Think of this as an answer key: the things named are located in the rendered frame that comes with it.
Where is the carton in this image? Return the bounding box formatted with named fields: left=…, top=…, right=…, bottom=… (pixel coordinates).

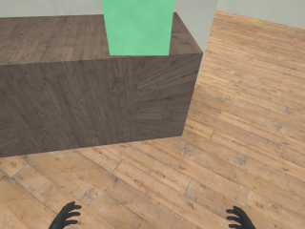
left=101, top=0, right=174, bottom=55

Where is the robot right hand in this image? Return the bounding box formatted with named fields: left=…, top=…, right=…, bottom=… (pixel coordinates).
left=226, top=206, right=255, bottom=229

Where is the pedestal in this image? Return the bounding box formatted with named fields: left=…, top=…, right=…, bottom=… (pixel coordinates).
left=0, top=11, right=204, bottom=158

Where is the robot left hand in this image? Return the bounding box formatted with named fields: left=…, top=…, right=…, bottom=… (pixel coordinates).
left=49, top=201, right=82, bottom=229

